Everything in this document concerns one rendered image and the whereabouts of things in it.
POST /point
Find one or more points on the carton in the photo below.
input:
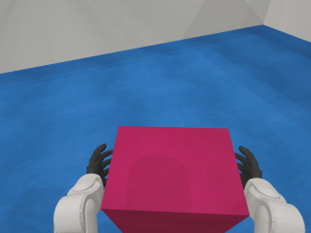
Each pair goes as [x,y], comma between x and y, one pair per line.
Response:
[174,180]

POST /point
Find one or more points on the robot right hand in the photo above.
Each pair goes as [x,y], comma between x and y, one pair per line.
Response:
[250,168]

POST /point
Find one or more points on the robot left hand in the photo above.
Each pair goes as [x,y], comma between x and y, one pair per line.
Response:
[96,166]

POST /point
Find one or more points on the robot left forearm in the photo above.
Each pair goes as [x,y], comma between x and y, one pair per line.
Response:
[77,212]

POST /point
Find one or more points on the robot right forearm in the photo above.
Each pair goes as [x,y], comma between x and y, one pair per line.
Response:
[269,210]

